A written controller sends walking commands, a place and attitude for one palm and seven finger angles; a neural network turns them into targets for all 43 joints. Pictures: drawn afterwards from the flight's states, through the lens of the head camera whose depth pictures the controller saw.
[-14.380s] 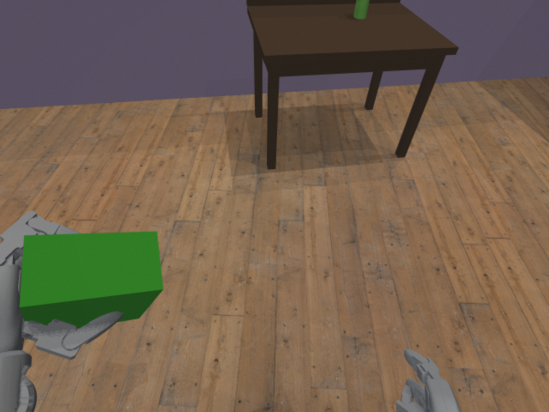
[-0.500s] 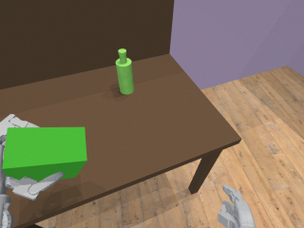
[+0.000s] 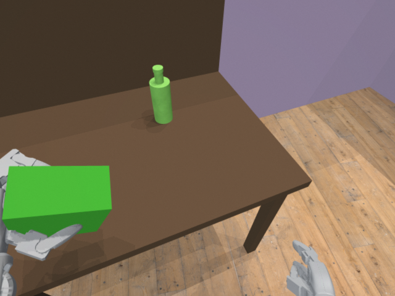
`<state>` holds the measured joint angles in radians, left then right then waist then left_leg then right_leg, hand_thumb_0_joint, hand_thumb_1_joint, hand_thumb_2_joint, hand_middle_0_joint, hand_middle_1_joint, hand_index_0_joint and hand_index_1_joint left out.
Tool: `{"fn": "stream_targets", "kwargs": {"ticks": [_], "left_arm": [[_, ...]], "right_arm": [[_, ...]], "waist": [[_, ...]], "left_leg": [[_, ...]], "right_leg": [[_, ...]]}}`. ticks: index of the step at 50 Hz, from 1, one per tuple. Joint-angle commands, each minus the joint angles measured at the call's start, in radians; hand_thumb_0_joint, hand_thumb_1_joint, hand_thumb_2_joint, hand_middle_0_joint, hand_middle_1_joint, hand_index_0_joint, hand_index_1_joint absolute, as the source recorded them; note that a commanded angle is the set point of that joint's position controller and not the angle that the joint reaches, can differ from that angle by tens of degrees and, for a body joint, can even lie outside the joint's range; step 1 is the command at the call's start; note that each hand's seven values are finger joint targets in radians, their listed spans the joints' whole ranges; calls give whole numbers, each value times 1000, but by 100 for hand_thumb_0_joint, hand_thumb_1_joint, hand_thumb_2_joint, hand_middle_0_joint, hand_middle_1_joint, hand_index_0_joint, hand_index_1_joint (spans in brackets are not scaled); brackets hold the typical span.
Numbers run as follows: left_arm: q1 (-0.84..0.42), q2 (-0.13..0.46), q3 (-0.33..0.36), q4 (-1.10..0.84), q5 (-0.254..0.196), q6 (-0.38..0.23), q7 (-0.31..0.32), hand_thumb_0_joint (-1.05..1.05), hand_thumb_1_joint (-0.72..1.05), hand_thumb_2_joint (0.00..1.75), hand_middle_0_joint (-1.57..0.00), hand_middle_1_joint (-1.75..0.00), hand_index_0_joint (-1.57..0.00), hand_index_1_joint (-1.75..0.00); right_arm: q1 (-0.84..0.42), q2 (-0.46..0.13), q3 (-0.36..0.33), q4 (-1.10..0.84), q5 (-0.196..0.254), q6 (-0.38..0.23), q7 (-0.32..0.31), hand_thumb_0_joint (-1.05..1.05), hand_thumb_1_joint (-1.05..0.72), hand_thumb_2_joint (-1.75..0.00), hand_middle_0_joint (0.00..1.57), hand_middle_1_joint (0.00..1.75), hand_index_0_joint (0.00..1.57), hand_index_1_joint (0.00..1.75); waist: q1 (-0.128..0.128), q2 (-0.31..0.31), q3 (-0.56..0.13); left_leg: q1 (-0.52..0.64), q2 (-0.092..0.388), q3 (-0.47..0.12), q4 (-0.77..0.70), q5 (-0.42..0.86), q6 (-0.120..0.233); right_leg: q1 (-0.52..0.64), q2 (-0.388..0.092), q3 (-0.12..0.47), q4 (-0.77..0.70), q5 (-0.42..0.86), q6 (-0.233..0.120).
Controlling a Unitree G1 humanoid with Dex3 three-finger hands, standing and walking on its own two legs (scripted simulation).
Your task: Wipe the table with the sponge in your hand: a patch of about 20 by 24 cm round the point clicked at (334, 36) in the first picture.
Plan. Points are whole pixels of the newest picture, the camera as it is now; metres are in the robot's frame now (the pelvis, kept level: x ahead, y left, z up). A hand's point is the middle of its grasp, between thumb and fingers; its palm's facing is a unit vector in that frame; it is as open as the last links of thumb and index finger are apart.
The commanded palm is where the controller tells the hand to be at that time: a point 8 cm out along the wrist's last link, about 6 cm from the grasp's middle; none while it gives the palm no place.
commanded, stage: come to a stop and stand still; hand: left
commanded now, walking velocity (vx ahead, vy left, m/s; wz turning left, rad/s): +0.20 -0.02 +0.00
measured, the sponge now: (75, 203) +0.23 +0.20 +0.14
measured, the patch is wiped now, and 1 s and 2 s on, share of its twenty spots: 0.00 0.00 0.00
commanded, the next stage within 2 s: look again from close up in 1.30 s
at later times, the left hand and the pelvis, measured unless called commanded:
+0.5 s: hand (7, 219) +0.19 +0.28 +0.17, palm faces +0.34 -0.85 -0.40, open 10.7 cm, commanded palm +0.13 +0.30 +0.18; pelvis -0.04 +0.02 +0.01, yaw -1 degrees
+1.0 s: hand out of the picture +0.18 +0.30 +0.16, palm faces +0.39 -0.84 -0.38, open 10.7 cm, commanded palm +0.12 +0.32 +0.18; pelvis -0.04 +0.04 +0.01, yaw +1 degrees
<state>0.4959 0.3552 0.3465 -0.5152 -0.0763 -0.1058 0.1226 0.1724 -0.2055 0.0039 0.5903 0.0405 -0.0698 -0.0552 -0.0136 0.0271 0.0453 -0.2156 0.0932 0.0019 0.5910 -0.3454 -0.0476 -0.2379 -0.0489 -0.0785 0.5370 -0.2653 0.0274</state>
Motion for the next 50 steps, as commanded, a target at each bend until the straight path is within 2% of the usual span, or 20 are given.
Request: {"fn": "stream_targets", "kwargs": {"ticks": [1,2,3,4,5,6,7,8,9,11,12,14,16,18,19,23,28,36,38,50], "left_arm": [[-70,173,115,-227,-11,-71,23,0,10,130,-120,-160,-120,-160],[-70,164,111,-234,-10,-73,23,0,10,130,-120,-160,-120,-160],[-958,865,667,-239,116,-136,37,0,10,130,-120,-160,-120,-160],[-447,288,224,204,68,-109,-16,0,10,130,-120,-160,-120,-160],[-366,252,184,108,49,-141,-21,0,10,130,-120,-160,-120,-160],[-312,164,102,37,33,-163,-18,0,10,130,-120,-160,-120,-160],[-301,157,96,-76,26,-182,-10,0,10,130,-120,-160,-120,-160],[-255,157,82,-150,20,-195,-15,0,10,130,-120,-160,-120,-160],[-201,160,86,-179,23,-200,-22,0,10,130,-120,-160,-120,-160],[-153,174,99,-217,31,-206,-29,0,10,130,-120,-160,-120,-160],[-190,182,99,-243,42,-220,-27,0,10,130,-120,-160,-120,-160],[-163,229,164,-229,50,-235,-17,0,10,130,-120,-160,-120,-160],[-131,296,233,-228,43,-231,-9,0,10,130,-120,-160,-120,-160],[-148,269,223,-170,16,-230,-12,0,10,130,-120,-160,-120,-160],[-155,227,194,-160,3,-224,-15,0,10,130,-120,-160,-120,-160],[-152,192,141,-123,5,-215,-22,0,10,130,-120,-160,-120,-160],[-206,159,80,-113,34,-208,-20,0,10,130,-120,-160,-120,-160],[-233,209,129,-162,59,-219,-6,0,10,130,-120,-160,-120,-160],[-230,182,108,-163,57,-227,-10,0,10,130,-120,-160,-120,-160],[-195,165,98,-135,51,-220,-26,0,10,130,-120,-160,-120,-160]], "right_arm": [[-108,-115,-44,-163,1,-52,-13,0,-90,-90,20,30,20,30],[-111,-116,-44,-164,-2,-54,-12,0,-90,-90,20,30,20,30],[100,-100,-100,-82,-41,-111,-17,0,-90,-90,20,30,20,30],[23,-20,-45,-95,-37,-126,-9,0,-90,-90,20,30,20,30],[-11,-98,-61,-155,-26,-138,1,0,-90,-90,20,30,20,30],[-23,-74,-44,-131,-12,-140,22,0,-90,-90,20,30,20,30],[-18,-86,-49,-131,-21,-137,32,0,-90,-90,20,30,20,30],[-32,-105,-59,-133,-24,-144,40,0,-90,-90,20,30,20,30],[-37,-128,-71,-148,-26,-149,49,0,-90,-90,20,30,20,30],[-85,-112,-60,-156,-30,-156,66,0,-90,-90,20,30,20,30],[-77,-97,-56,-148,-40,-163,70,0,-90,-90,20,30,20,30],[-43,-109,-57,-144,-31,-169,72,0,-90,-90,20,30,20,30],[-40,-113,-43,-150,-20,-161,61,0,-90,-90,20,30,20,30],[-25,-107,-38,-149,-30,-160,44,0,-90,-90,20,30,20,30],[-22,-112,-48,-147,-26,-158,39,0,-90,-90,20,30,20,30],[-52,-109,-32,-147,-32,-156,23,0,-90,-90,20,30,20,30],[-55,-118,-29,-152,-35,-157,15,0,-90,-90,20,30,20,30],[-58,-122,-31,-162,-39,-168,10,0,-90,-90,20,30,20,30],[-51,-118,-29,-167,-41,-172,10,0,-90,-90,20,30,20,30],[-36,-124,-35,-144,-43,-184,18,0,-90,-90,20,30,20,30]], "waist": [[-4,19,-128],[1,30,-136],[98,-291,-43],[61,-376,-121],[81,-247,-62],[47,-60,-122],[17,-5,-171],[27,35,-187],[45,54,-187],[50,316,-126],[45,256,-86],[57,118,-132],[52,69,-194],[30,34,-195],[29,-42,-201],[36,35,-159],[37,22,-93],[41,100,-96],[40,110,-93],[38,30,-159]], "left_leg": [[-34,-15,-15,-93,177,94],[-23,-9,-17,-97,194,95],[-223,-13,155,194,180,57],[-249,-126,47,233,-6,60],[-250,-91,82,208,-88,56],[-119,-88,92,44,-39,74],[-2,-113,106,-92,105,64],[81,-88,45,-148,314,65],[120,9,-81,-186,461,98],[60,138,-213,-306,485,181],[0,146,-204,-312,495,197],[2,105,-90,-187,610,161],[-22,30,-35,-94,496,94],[-51,-23,-39,-105,297,65],[-7,-46,-37,-90,293,58],[-4,-14,-63,-206,161,69],[-100,-6,-86,-290,-93,84],[-131,-3,-111,-332,-177,86],[-156,3,-130,-356,-210,88],[-18,-15,-93,-279,149,56]], "right_leg": [[82,-25,64,-75,176,-81],[82,-22,55,-66,187,-77],[123,-39,181,-126,182,-121],[177,-183,331,-119,442,-218],[205,-209,360,-159,564,-227],[179,-191,277,-107,514,-207],[165,-133,161,-68,411,-154],[125,-67,104,13,307,-107],[39,-5,68,88,157,-68],[-67,29,4,297,-147,-32],[-58,18,8,295,-170,-40],[54,0,1,47,-25,-44],[171,-14,23,-121,255,-52],[168,-59,100,-138,320,-76],[125,-68,142,-136,319,-87],[65,-36,107,-163,118,-55],[64,-19,106,-202,-54,-44],[97,7,108,-193,-54,-46],[122,17,103,-174,-38,-43],[141,9,107,-191,184,-41]]}}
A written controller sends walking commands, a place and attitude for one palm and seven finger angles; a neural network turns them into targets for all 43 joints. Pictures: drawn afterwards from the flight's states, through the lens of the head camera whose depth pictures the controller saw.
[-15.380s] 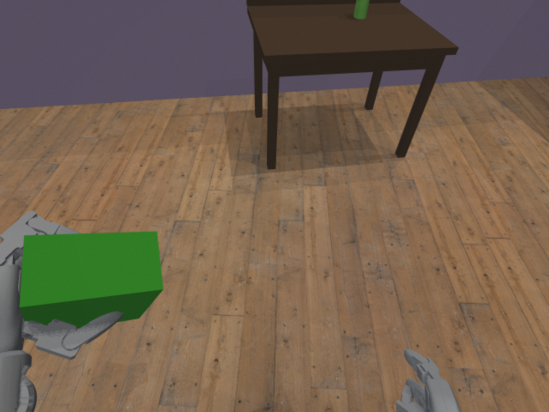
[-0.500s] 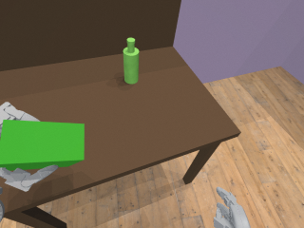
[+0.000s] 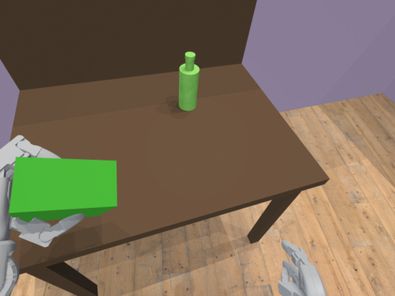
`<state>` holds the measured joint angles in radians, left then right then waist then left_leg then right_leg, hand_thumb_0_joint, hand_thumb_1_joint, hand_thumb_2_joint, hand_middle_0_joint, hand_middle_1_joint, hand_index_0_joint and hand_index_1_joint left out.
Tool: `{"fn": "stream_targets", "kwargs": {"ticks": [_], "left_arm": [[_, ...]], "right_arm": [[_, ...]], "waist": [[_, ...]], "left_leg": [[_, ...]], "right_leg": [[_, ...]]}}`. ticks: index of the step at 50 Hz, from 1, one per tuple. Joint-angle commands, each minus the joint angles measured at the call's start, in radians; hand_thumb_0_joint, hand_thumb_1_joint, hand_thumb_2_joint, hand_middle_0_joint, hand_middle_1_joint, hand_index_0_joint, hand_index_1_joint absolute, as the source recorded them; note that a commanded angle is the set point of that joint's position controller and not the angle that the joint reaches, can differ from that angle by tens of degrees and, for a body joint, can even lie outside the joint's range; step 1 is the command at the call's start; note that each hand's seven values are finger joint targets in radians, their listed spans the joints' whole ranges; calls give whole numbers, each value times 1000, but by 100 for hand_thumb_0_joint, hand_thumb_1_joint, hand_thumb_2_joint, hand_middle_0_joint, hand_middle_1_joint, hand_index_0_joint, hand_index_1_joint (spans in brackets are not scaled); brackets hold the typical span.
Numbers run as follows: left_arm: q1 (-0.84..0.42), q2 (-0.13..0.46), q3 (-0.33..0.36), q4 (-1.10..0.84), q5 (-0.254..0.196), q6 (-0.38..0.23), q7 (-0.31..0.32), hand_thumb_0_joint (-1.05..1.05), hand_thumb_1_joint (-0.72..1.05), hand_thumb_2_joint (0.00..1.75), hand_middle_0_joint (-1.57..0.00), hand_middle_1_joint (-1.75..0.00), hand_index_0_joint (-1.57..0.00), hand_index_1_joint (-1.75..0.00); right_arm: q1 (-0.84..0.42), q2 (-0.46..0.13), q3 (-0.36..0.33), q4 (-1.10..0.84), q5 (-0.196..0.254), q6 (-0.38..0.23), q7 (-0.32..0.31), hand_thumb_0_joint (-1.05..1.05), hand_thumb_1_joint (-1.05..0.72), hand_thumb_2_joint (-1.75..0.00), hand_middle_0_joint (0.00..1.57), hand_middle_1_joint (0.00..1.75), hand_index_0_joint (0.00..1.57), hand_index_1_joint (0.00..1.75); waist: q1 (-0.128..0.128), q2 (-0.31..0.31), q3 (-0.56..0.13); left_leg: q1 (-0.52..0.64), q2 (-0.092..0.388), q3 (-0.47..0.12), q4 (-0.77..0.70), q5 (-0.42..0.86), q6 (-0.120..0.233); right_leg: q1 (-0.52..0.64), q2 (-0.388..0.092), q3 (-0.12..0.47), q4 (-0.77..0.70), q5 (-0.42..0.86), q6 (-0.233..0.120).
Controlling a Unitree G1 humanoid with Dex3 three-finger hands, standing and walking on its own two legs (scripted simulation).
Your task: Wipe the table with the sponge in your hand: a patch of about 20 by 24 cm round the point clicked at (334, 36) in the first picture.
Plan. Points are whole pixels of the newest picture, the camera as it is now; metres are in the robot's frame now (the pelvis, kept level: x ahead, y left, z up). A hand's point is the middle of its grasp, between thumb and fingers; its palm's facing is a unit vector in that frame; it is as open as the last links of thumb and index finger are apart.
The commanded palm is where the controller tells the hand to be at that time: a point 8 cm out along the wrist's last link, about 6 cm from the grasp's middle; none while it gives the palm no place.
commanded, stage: come to a stop and stand still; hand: left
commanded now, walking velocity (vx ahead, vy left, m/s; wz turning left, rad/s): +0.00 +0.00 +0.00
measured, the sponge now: (79, 192) +0.23 +0.22 +0.13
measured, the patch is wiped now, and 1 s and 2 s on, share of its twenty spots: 0.00 0.00 0.00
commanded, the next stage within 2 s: look again from close up in 0.30 s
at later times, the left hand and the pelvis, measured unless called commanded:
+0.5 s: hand (60, 183) +0.23 +0.24 +0.15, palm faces +0.34 -0.85 -0.39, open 10.7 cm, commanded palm +0.18 +0.27 +0.17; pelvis +0.01 +0.00 +0.00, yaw +0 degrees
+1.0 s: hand (67, 184) +0.23 +0.23 +0.15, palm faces +0.34 -0.86 -0.39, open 10.7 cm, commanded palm +0.18 +0.26 +0.17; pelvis +0.02 -0.02 +0.00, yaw +0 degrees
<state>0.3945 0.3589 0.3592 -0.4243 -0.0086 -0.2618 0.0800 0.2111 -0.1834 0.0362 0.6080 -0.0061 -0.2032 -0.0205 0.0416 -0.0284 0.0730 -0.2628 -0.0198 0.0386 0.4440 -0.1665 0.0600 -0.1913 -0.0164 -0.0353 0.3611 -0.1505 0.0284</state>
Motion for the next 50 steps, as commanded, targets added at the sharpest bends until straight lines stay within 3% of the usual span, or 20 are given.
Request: {"fn": "stream_targets", "kwargs": {"ticks": [1,2,5,6,7,11,12,16,17,18,25,26,27,31,32,41,45,46,47,50], "left_arm": [[-84,181,106,-239,-13,-61,20,0,10,130,-120,-160,-120,-160],[-73,156,84,-229,-21,-61,14,0,10,130,-120,-160,-120,-160],[-62,172,99,-269,-25,-61,15,0,10,130,-120,-160,-120,-160],[-52,199,126,-275,-22,-60,19,0,10,130,-120,-160,-120,-160],[-36,173,108,-260,-29,-61,15,0,10,130,-120,-160,-120,-160],[-19,199,137,-271,-29,-56,18,0,10,130,-120,-160,-120,-160],[-22,163,103,-257,-35,-57,13,0,10,130,-120,-160,-120,-160],[-23,189,123,-269,-31,-51,19,0,10,130,-120,-160,-120,-160],[-23,158,96,-256,-35,-52,15,0,10,130,-120,-160,-120,-160],[-34,168,97,-269,-34,-50,16,0,10,130,-120,-160,-120,-160],[-37,167,91,-257,-34,-39,20,0,10,130,-120,-160,-120,-160],[-40,190,115,-270,-29,-40,25,0,10,130,-120,-160,-120,-160],[-42,160,87,-256,-34,-41,22,0,10,130,-120,-160,-120,-160],[-29,188,115,-256,-32,-33,26,0,10,130,-120,-160,-120,-160],[-21,165,99,-242,-38,-33,23,0,10,130,-120,-160,-120,-160],[-8,189,114,-277,-40,-22,26,0,10,130,-120,-160,-120,-160],[-32,166,90,-250,-45,-17,18,0,10,130,-120,-160,-120,-160],[-40,189,110,-257,-40,-15,20,0,10,130,-120,-160,-120,-160],[-47,159,82,-247,-45,-14,16,0,10,130,-120,-160,-120,-160],[-74,169,85,-259,-40,-7,18,0,10,130,-120,-160,-120,-160]], "right_arm": [[-91,-145,-66,-160,7,-50,-16,0,-90,-90,20,30,20,30],[-83,-142,-60,-161,2,-44,-15,0,-90,-90,20,30,20,30],[-84,-144,-68,-172,5,-37,-17,0,-90,-90,20,30,20,30],[-98,-142,-64,-169,8,-38,-18,0,-90,-90,20,30,20,30],[-91,-139,-61,-171,4,-33,-18,0,-90,-90,20,30,20,30],[-97,-144,-67,-173,8,-29,-22,0,-90,-90,20,30,20,30],[-89,-141,-63,-173,6,-26,-22,0,-90,-90,20,30,20,30],[-98,-146,-69,-172,10,-23,-26,0,-90,-90,20,30,20,30],[-88,-147,-68,-170,7,-19,-26,0,-90,-90,20,30,20,30],[-88,-149,-73,-174,9,-20,-26,0,-90,-90,20,30,20,30],[-93,-149,-72,-178,10,-13,-30,0,-90,-90,20,30,20,30],[-101,-150,-71,-173,11,-13,-31,0,-90,-90,20,30,20,30],[-96,-146,-67,-173,9,-12,-31,0,-90,-90,20,30,20,30],[-102,-147,-70,-174,11,-12,-33,0,-90,-90,20,30,20,30],[-96,-145,-68,-173,9,-9,-33,0,-90,-90,20,30,20,30],[-105,-147,-70,-173,13,-4,-35,0,-90,-90,20,30,20,30],[-93,-144,-72,-171,12,6,-34,0,-90,-90,20,30,20,30],[-103,-142,-69,-168,12,7,-35,0,-90,-90,20,30,20,30],[-99,-139,-68,-171,12,9,-35,0,-90,-90,20,30,20,30],[-93,-141,-72,-175,13,13,-34,0,-90,-90,20,30,20,30]], "waist": [[-16,94,-192],[-15,77,-189],[-17,111,-194],[-16,114,-188],[-15,112,-186],[-16,106,-195],[-19,97,-185],[-18,113,-201],[-19,101,-195],[-20,110,-199],[-21,100,-176],[-20,106,-176],[-22,105,-172],[-20,84,-180],[-20,70,-185],[-22,95,-200],[-26,86,-182],[-26,100,-177],[-29,114,-164],[-28,129,-165]], "left_leg": [[40,95,-119,-127,-8,-55],[30,92,-124,-133,-5,-54],[40,95,-122,-120,23,-56],[31,95,-121,-129,7,-58],[19,95,-121,-134,-1,-54],[36,96,-112,-119,27,-57],[35,95,-115,-125,26,-57],[58,97,-110,-116,55,-59],[53,97,-111,-120,62,-58],[56,98,-114,-118,62,-59],[38,98,-117,-124,-17,-50],[31,97,-114,-126,-26,-51],[26,95,-117,-132,-33,-50],[37,93,-111,-121,-20,-49],[37,92,-115,-119,-10,-47],[54,92,-114,-107,60,-49],[51,112,-123,-134,-16,-50],[45,116,-123,-148,-47,-49],[35,124,-131,-162,-88,-47],[15,145,-153,-178,-171,-35]], "right_leg": [[94,-20,60,-12,85,-42],[99,-19,50,-17,79,-40],[100,-28,60,-7,96,-45],[98,-22,54,-5,84,-43],[106,-21,49,-10,84,-41],[100,-24,55,-6,109,-41],[92,-23,47,-12,99,-41],[91,-27,58,-9,121,-42],[90,-24,49,-10,119,-41],[93,-27,55,-7,117,-42],[76,-34,66,-29,72,-42],[76,-28,66,-28,69,-43],[77,-29,59,-32,58,-43],[73,-30,68,-37,74,-42],[81,-31,64,-39,80,-42],[84,-35,63,-30,123,-43],[57,-23,52,-28,44,-43],[51,-12,47,-23,24,-41],[43,-10,41,-19,-6,-42],[47,-1,38,5,-43,-46]]}}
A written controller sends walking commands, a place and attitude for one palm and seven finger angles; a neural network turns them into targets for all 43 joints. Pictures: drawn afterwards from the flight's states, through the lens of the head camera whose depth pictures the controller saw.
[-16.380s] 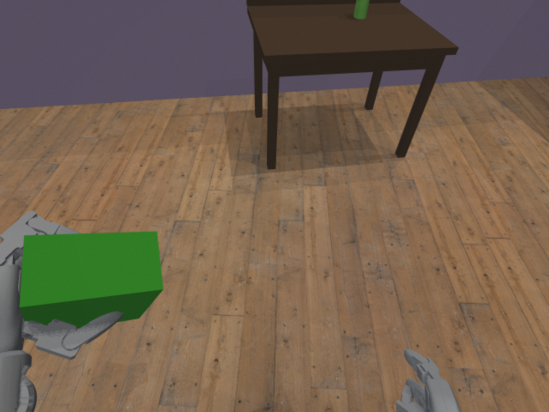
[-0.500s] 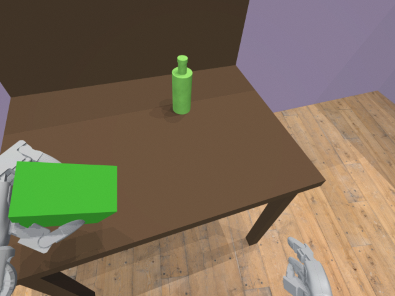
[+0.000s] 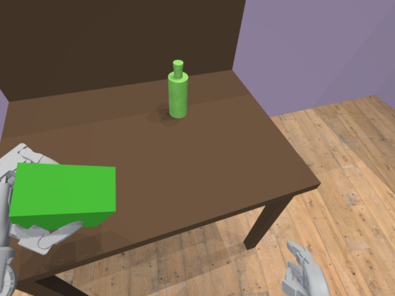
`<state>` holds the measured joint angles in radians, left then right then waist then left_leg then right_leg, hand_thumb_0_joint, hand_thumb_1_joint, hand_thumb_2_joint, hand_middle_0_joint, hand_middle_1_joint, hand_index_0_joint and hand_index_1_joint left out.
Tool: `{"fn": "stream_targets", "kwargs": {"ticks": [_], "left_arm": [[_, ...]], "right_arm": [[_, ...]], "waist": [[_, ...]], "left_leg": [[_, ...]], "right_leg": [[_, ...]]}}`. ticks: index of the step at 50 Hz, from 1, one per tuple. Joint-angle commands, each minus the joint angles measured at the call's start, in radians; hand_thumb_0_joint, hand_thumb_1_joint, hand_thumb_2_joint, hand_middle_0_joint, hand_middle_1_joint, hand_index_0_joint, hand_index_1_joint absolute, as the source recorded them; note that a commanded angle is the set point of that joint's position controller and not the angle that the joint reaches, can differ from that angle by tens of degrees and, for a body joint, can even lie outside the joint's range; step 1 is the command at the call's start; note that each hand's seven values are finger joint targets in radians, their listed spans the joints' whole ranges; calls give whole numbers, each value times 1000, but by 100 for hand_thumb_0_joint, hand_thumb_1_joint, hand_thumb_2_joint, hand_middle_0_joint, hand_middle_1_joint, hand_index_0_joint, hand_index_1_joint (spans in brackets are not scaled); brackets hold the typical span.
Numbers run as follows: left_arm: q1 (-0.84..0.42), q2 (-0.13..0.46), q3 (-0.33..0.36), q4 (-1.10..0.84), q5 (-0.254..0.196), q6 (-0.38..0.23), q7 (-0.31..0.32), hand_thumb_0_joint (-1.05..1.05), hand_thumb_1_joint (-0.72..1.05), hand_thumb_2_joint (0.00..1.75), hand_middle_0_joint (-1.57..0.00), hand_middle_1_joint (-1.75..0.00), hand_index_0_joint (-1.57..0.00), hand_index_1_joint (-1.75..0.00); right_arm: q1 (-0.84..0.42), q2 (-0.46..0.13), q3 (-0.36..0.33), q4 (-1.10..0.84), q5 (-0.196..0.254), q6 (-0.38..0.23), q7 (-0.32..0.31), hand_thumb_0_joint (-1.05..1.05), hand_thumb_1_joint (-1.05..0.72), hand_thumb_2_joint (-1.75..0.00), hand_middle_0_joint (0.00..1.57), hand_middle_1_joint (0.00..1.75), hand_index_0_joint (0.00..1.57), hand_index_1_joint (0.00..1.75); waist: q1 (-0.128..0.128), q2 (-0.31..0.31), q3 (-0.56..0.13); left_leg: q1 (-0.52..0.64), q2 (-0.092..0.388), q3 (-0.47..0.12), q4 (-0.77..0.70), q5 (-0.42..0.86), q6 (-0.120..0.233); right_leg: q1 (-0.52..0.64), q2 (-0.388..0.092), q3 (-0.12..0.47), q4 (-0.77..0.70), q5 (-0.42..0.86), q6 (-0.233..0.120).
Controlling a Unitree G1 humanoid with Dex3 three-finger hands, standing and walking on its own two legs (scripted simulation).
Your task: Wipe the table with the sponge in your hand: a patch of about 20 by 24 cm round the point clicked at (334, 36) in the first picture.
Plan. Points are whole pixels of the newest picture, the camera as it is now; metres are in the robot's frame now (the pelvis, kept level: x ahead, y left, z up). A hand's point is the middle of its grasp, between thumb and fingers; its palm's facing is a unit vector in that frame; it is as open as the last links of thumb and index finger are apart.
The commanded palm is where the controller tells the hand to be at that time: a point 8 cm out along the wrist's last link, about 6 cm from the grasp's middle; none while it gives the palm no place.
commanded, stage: shuffle to correct the standing spot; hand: left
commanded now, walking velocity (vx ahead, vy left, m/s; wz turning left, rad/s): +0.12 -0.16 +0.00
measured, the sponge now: (78, 200) +0.23 +0.21 +0.13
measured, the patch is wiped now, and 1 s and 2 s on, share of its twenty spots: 0.00 0.00 0.00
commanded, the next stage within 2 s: none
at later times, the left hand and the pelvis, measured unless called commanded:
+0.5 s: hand (97, 186) +0.24 +0.19 +0.15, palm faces +0.32 -0.87 -0.38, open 10.7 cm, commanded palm +0.19 +0.23 +0.17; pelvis +0.03 -0.05 -0.01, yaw +0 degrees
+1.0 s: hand (99, 189) +0.24 +0.18 +0.15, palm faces +0.33 -0.86 -0.38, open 10.7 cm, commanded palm +0.18 +0.22 +0.17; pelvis +0.02 -0.06 -0.01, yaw +1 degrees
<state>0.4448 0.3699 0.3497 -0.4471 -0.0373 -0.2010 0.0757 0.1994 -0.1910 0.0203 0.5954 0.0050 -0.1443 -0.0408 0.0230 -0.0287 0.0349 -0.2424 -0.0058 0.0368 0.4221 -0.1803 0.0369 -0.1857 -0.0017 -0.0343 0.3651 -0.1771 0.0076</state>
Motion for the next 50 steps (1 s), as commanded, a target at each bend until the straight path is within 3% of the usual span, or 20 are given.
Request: {"fn": "stream_targets", "kwargs": {"ticks": [1,2,3,7,13,20,21,25,28,30,35,36,41,45,50], "left_arm": [[-127,177,107,-255,-7,-65,25,0,10,130,-120,-160,-120,-160],[-131,146,81,-257,-9,-64,22,0,10,130,-120,-160,-120,-160],[-134,159,90,-264,-8,-63,24,0,10,130,-120,-160,-120,-160],[-91,165,106,-248,-16,-51,24,0,10,130,-120,-160,-120,-160],[-73,172,117,-244,-35,-31,19,0,10,130,-120,-160,-120,-160],[-56,179,126,-256,-51,-7,19,0,10,130,-120,-160,-120,-160],[-65,188,129,-282,-55,-6,20,0,10,130,-120,-160,-120,-160],[-50,193,141,-285,-57,-2,26,0,10,130,-120,-160,-120,-160],[-41,196,146,-286,-60,-1,27,0,10,130,-120,-160,-120,-160],[-29,193,149,-276,-61,3,26,0,10,130,-120,-160,-120,-160],[-21,185,143,-271,-62,9,22,0,10,130,-120,-160,-120,-160],[-31,192,144,-292,-66,7,23,0,10,130,-120,-160,-120,-160],[-45,203,142,-288,-61,5,22,0,10,130,-120,-160,-120,-160],[-48,188,132,-272,-58,8,21,0,10,130,-120,-160,-120,-160],[-70,181,119,-278,-55,5,19,0,10,130,-120,-160,-120,-160]], "right_arm": [[-93,-132,-53,-163,3,-48,-13,0,-90,-90,20,30,20,30],[-90,-129,-51,-167,3,-47,-12,0,-90,-90,20,30,20,30],[-86,-129,-53,-169,3,-48,-12,0,-90,-90,20,30,20,30],[-80,-125,-52,-168,2,-42,-8,0,-90,-90,20,30,20,30],[-72,-125,-58,-170,7,-27,-10,0,-90,-90,20,30,20,30],[-78,-124,-62,-175,12,-7,-14,0,-90,-90,20,30,20,30],[-86,-124,-59,-174,16,-8,-14,0,-90,-90,20,30,20,30],[-84,-123,-62,-174,14,1,-17,0,-90,-90,20,30,20,30],[-91,-122,-61,-175,15,5,-18,0,-90,-90,20,30,20,30],[-86,-122,-63,-176,16,14,-18,0,-90,-90,20,30,20,30],[-86,-121,-62,-178,18,26,-15,0,-90,-90,20,30,20,30],[-94,-120,-59,-176,19,25,-16,0,-90,-90,20,30,20,30],[-99,-117,-54,-177,17,27,-17,0,-90,-90,20,30,20,30],[-94,-115,-53,-181,16,27,-17,0,-90,-90,20,30,20,30],[-90,-115,-49,-178,16,22,-17,0,-90,-90,20,30,20,30]], "waist": [[-9,142,-120],[-11,160,-111],[-11,172,-122],[-13,107,-141],[-18,101,-166],[-24,48,-166],[-28,67,-161],[-26,54,-179],[-28,74,-171],[-28,46,-179],[-31,32,-175],[-35,62,-171],[-32,93,-140],[-29,72,-137],[-32,88,-127]], "left_leg": [[-13,133,-150,-168,-189,-12],[-21,137,-157,-173,-205,-7],[-19,143,-163,-170,-202,-5],[11,128,-132,-95,-72,-6],[48,119,-102,-10,88,-8],[32,94,-58,82,86,-10],[36,88,-59,81,89,-10],[39,86,-44,120,124,-9],[44,94,-48,117,180,-7],[36,89,-37,141,173,-6],[38,85,-34,148,158,-4],[52,86,-36,131,172,-3],[48,103,-61,90,155,2],[34,97,-60,95,97,1],[35,99,-81,56,42,3]], "right_leg": [[33,-5,28,10,-31,-25],[33,-4,23,14,-32,-27],[39,-6,23,21,-31,-28],[38,-14,22,-7,26,-36],[29,-29,46,6,113,-49],[30,-62,98,6,183,-73],[21,-60,94,12,183,-79],[39,-73,112,21,243,-77],[40,-64,87,40,274,-72],[58,-73,99,34,304,-67],[54,-76,105,30,311,-60],[42,-71,89,41,307,-64],[24,-51,72,35,221,-53],[27,-56,91,9,180,-56],[4,-49,89,8,101,-66]]}}
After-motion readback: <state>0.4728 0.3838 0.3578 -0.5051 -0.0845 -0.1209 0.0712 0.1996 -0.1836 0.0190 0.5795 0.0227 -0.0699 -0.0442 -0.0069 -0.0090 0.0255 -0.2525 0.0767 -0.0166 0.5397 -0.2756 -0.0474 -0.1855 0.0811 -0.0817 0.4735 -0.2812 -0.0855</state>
